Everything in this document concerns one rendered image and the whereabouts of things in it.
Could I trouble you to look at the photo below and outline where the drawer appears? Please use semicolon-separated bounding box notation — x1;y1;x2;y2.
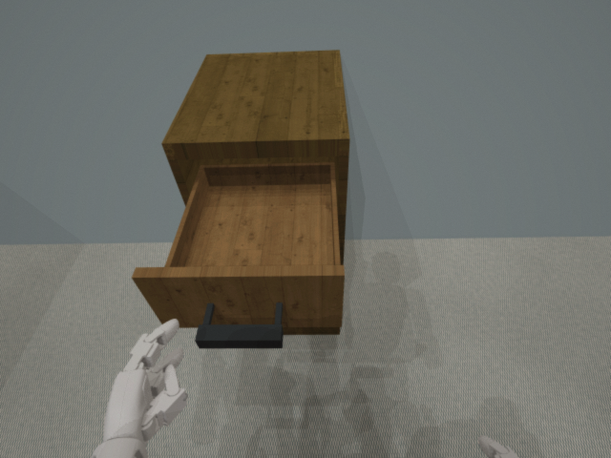
132;162;345;328

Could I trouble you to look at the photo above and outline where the robot left hand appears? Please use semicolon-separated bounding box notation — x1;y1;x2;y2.
103;319;187;447

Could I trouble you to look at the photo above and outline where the robot left forearm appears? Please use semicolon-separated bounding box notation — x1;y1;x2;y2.
92;437;148;458

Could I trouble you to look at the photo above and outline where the cabinet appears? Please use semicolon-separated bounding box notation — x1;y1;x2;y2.
161;50;349;335

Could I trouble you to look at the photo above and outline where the robot right hand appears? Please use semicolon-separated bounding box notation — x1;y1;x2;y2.
478;435;518;458

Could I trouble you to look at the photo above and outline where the handle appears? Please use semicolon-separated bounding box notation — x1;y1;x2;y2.
195;302;284;348

